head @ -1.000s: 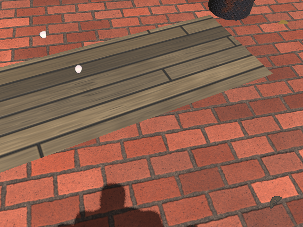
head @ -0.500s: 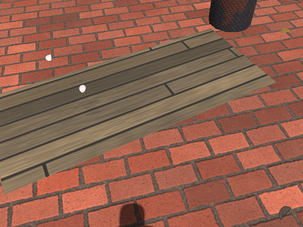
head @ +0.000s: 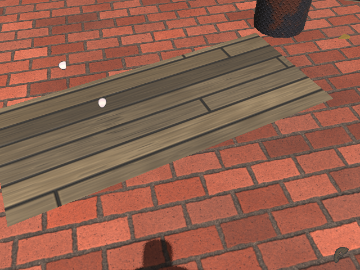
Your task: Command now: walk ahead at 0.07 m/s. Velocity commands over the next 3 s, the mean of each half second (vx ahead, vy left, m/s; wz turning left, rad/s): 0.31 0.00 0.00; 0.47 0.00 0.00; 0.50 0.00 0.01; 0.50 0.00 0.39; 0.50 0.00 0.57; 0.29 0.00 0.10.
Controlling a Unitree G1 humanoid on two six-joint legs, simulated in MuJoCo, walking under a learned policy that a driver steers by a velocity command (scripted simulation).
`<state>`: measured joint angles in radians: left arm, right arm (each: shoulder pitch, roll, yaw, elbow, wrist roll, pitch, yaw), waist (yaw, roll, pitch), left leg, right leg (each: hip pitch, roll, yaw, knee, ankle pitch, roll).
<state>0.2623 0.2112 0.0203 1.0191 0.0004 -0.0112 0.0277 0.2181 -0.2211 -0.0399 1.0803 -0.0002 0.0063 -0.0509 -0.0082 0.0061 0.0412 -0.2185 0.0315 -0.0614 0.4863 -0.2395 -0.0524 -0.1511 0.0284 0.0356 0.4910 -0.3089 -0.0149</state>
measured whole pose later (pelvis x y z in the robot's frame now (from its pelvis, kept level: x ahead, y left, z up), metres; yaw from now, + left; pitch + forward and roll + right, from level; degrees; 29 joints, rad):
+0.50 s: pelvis +0.13 +0.05 +0.01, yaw +0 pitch +1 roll -1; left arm 0.12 0.27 0.06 0.93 -0.02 -0.08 -0.01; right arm 0.48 -0.17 -0.01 1.08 -0.01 -0.09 0.00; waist -0.07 -0.03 0.00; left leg 0.05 -0.04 0.03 0.20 -0.26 0.06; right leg -0.64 -0.10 0.00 0.87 -0.08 -0.03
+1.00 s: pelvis +0.42 +0.00 +0.01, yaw +0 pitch +0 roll -2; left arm 0.32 0.24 0.05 1.02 0.00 -0.10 -0.02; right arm 0.16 -0.27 -0.06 0.89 0.01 -0.08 -0.02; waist 0.05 0.04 0.01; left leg -0.68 0.15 -0.04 0.96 -0.11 0.02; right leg -0.10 0.08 -0.06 0.25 -0.15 -0.08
